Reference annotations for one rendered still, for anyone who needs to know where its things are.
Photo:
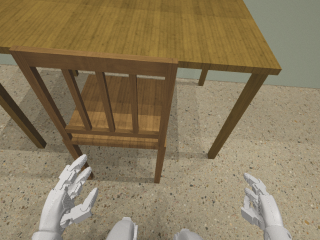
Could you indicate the left robot thigh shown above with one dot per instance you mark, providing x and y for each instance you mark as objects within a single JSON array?
[{"x": 123, "y": 230}]

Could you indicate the table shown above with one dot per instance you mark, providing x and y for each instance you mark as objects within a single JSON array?
[{"x": 218, "y": 35}]

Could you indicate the robot right forearm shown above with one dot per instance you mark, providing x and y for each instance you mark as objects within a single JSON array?
[{"x": 276, "y": 233}]

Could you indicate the robot left hand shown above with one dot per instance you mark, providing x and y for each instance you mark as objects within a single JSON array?
[{"x": 61, "y": 199}]

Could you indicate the robot left shin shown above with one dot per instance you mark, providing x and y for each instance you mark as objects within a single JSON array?
[{"x": 126, "y": 218}]

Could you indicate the robot left forearm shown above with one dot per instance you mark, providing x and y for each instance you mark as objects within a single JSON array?
[{"x": 46, "y": 235}]

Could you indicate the robot right hand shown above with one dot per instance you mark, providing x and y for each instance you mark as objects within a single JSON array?
[{"x": 265, "y": 212}]

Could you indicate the chair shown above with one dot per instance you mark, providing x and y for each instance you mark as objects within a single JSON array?
[{"x": 111, "y": 111}]

